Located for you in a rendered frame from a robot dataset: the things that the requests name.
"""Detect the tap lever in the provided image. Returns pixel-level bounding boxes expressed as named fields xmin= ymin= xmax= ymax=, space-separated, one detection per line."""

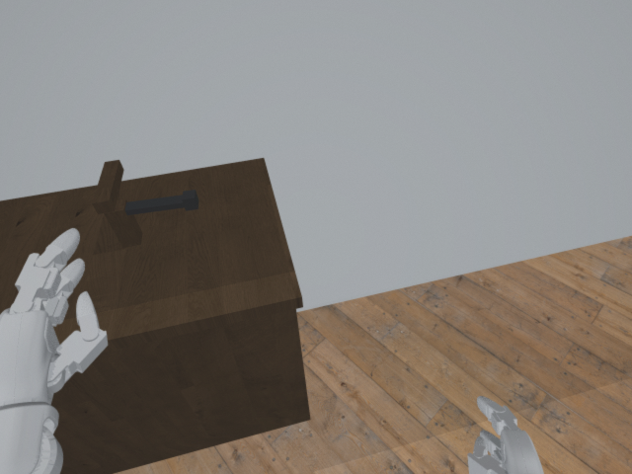
xmin=125 ymin=190 xmax=198 ymax=215

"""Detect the robot left forearm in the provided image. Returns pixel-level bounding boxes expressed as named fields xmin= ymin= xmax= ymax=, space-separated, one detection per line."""
xmin=0 ymin=402 xmax=63 ymax=474

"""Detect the counter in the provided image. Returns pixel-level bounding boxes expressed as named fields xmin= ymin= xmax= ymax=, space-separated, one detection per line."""
xmin=0 ymin=158 xmax=310 ymax=474

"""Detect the right robot hand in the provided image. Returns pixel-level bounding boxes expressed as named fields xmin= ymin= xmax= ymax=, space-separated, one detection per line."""
xmin=467 ymin=396 xmax=544 ymax=474

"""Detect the left robot hand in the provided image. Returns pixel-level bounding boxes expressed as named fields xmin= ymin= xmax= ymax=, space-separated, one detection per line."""
xmin=0 ymin=228 xmax=108 ymax=408

